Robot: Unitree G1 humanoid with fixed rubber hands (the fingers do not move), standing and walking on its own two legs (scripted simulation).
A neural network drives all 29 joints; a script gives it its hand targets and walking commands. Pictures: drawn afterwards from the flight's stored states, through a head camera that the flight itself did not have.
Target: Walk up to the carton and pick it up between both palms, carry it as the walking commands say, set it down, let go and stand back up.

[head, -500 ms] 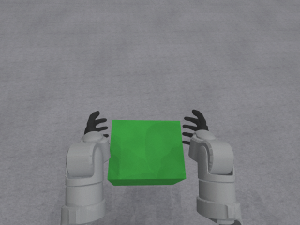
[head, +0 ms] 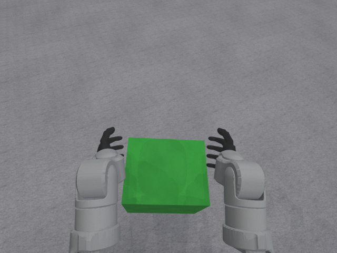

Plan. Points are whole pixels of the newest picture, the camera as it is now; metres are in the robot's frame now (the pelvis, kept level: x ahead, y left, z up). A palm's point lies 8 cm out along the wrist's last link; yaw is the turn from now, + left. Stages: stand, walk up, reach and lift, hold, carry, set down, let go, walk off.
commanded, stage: carry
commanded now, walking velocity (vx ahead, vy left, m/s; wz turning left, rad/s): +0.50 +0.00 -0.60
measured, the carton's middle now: (164, 178) +0.32 +0.01 -0.05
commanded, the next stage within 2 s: none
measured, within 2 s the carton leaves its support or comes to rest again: neither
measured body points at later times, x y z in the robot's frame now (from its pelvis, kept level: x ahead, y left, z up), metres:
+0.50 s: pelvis +0.37 -0.05 +0.01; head +0.45 -0.05 +0.45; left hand +0.72 +0.04 +0.06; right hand +0.68 -0.22 +0.07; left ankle +0.35 +0.04 -0.64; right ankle +0.23 -0.11 -0.71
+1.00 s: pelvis +0.66 -0.11 +0.01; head +0.76 -0.15 +0.45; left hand +1.03 -0.07 +0.07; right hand +0.96 -0.32 +0.06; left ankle +0.62 +0.00 -0.70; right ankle +0.51 -0.15 -0.71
